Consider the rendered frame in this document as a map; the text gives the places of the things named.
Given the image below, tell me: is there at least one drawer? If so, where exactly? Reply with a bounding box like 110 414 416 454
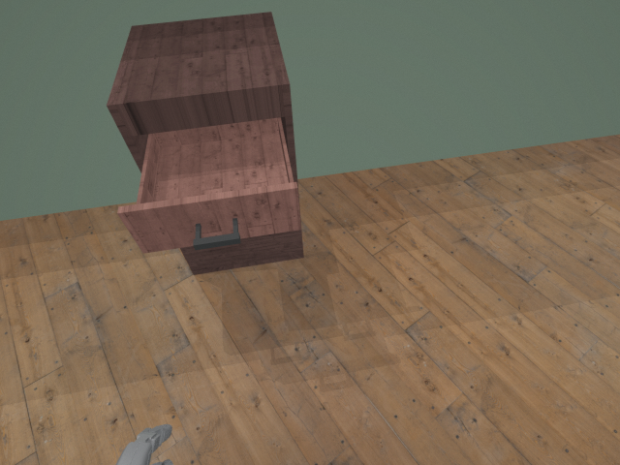
117 117 301 254

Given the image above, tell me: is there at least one cabinet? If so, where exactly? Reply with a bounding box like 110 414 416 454
107 12 304 275

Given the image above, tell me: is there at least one left robot hand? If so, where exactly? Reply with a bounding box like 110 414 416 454
115 424 173 465

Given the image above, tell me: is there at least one handle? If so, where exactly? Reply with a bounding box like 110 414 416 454
193 218 240 250

